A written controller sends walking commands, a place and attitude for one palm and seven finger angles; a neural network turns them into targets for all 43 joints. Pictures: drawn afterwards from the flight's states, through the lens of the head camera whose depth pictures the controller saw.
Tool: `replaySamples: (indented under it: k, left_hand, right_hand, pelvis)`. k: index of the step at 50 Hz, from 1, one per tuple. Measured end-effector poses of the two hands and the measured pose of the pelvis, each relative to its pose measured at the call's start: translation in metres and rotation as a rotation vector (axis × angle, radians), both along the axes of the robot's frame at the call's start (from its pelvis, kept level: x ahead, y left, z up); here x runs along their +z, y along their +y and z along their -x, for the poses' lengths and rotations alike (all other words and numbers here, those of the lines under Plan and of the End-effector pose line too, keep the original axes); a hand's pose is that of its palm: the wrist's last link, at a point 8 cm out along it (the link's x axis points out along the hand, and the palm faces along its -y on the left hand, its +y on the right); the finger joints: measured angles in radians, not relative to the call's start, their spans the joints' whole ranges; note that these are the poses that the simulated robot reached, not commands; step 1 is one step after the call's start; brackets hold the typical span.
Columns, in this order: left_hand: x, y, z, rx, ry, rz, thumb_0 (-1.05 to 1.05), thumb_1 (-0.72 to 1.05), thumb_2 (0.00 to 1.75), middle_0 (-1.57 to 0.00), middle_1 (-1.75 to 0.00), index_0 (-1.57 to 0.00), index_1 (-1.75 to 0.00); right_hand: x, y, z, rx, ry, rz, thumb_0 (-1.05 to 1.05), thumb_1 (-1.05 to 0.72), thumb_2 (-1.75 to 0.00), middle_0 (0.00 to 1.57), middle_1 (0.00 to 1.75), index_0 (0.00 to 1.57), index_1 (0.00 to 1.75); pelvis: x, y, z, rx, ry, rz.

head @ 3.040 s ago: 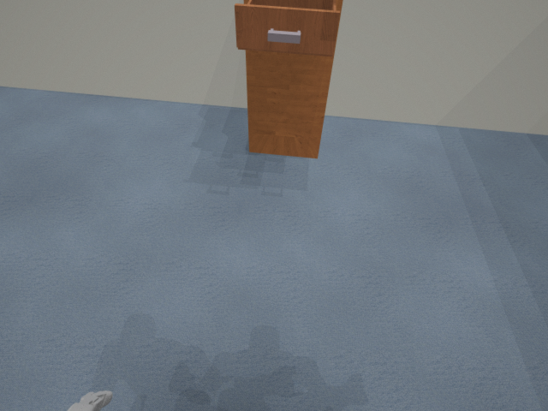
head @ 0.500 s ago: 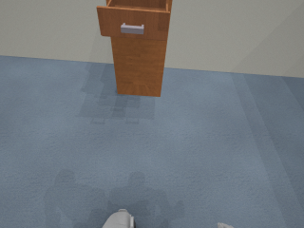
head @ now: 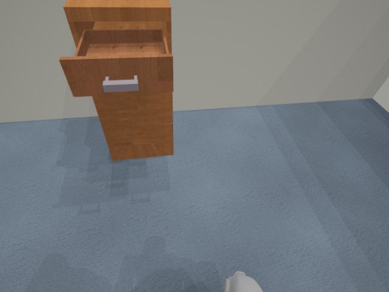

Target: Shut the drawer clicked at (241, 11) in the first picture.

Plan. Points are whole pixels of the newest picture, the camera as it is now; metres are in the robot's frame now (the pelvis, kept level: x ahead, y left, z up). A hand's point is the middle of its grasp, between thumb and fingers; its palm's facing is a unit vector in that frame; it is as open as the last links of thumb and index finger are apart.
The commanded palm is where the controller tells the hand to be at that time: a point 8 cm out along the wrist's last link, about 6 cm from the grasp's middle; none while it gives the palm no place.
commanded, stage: walk to a spot facing it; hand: left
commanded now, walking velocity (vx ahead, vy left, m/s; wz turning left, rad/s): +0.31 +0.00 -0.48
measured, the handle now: (121, 82) +0.74 +0.28 +0.02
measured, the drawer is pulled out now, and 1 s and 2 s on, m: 0.30 0.30 0.30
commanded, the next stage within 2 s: turn to face it in 0.12 s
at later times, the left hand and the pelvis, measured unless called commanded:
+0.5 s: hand (149, 242) +0.28 +0.13 -0.17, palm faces -0.04 -0.98 -0.20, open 7.2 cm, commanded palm none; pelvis +0.19 -0.05 -0.01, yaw -3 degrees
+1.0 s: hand (127, 257) +0.24 +0.18 -0.18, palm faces +0.15 -0.96 -0.24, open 7.4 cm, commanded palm none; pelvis +0.22 -0.03 +0.00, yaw +6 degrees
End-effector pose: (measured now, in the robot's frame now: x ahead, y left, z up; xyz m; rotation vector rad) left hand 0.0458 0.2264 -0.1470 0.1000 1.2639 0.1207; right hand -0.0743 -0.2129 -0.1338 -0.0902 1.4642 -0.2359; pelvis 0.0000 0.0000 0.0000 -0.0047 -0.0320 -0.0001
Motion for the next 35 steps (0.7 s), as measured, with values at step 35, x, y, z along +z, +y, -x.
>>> replaySamples:
  k: [35]
  left_hand:
    - [-0.03,-0.017,-0.203,0.072,0.032,-0.006,0.01,0.92,0.9,-0.2,-0.29,-0.2,-0.3]
  right_hand:
    - [-0.006,-0.036,-0.365,0.17,-0.23,0.062,0.0,-0.92,-0.9,0.2,0.3,0.2,0.3]
  pelvis:
    - [-0.02,-0.018,-0.227,0.024,-0.007,0.03]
